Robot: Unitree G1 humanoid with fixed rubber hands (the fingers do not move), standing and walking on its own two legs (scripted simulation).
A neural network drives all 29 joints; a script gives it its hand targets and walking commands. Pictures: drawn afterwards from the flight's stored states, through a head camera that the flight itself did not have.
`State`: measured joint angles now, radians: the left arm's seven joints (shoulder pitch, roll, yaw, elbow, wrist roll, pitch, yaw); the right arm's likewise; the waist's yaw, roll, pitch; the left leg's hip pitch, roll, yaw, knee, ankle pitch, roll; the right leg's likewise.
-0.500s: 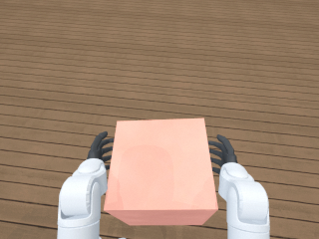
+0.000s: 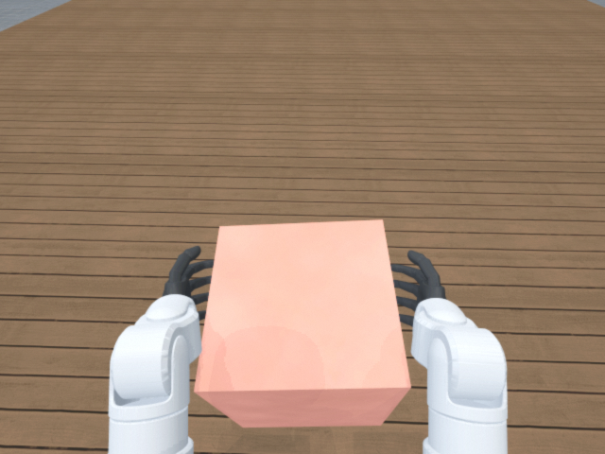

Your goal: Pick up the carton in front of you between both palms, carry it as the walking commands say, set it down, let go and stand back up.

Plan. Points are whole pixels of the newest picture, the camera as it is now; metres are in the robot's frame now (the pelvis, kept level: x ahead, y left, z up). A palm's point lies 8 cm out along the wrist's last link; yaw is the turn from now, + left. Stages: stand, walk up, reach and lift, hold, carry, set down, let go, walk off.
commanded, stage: carry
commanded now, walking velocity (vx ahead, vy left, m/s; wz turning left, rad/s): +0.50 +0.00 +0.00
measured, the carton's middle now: (306, 333) +0.28 -0.01 +0.02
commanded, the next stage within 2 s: none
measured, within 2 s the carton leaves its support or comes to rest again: neither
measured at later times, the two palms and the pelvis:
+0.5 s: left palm (193, 172) +0.58 +0.19 +0.09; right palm (350, 172) +0.57 -0.10 +0.10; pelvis +0.31 +0.05 +0.00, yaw -1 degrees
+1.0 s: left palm (217, 99) +0.90 +0.20 +0.10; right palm (332, 101) +0.90 -0.09 +0.09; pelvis +0.63 +0.04 -0.01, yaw +2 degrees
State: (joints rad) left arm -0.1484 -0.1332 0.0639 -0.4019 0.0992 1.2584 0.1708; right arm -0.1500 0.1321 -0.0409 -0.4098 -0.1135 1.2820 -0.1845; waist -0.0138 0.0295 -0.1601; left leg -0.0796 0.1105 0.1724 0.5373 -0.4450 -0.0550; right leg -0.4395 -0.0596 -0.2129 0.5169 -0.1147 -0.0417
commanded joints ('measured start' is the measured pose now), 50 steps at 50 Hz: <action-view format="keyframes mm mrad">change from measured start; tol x32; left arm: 1 -363 -869 -601 -14 -374 5 -234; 50 -414 -1009 -651 -15 -382 -5 -243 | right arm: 1 -477 879 663 -111 402 2 243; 50 -447 938 631 -92 402 -39 283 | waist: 1 45 -380 -188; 21 -16 -158 -195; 23 -18 282 -304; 45 0 128 47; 50 42 -146 -310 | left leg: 1 -589 -105 -20 562 -57 8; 16 -550 -42 18 16 350 50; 21 -11 -111 101 -119 345 80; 24 316 301 -668 -340 218 247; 37 205 144 -125 -401 524 168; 48 128 61 80 32 1120 71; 50 -241 -58 -5 448 325 -2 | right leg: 1 652 -386 728 -318 -153 -183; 20 496 -180 13 -94 541 -25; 25 -157 -4 187 729 -331 29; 41 -336 -24 62 247 73 67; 48 285 110 -88 -125 270 21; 50 769 -263 298 -7 950 -119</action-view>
